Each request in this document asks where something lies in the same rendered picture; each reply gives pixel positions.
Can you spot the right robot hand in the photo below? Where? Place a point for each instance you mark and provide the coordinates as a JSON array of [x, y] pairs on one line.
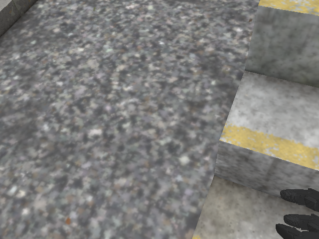
[[308, 197]]

